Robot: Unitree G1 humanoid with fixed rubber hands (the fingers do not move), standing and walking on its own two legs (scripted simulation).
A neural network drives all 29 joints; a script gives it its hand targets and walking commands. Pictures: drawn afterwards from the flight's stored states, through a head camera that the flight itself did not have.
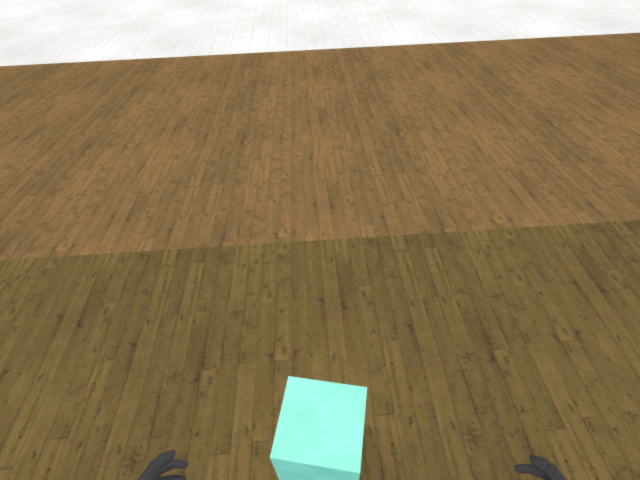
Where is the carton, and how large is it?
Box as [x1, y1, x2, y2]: [270, 376, 366, 479]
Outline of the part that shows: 288,376 270,454 270,459 279,479 358,479 360,469 366,387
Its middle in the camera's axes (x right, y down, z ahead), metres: +0.00 +0.52 +1.04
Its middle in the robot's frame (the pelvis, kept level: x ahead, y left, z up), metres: +0.40 +0.06 -0.64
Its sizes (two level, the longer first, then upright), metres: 0.210 0.200 0.250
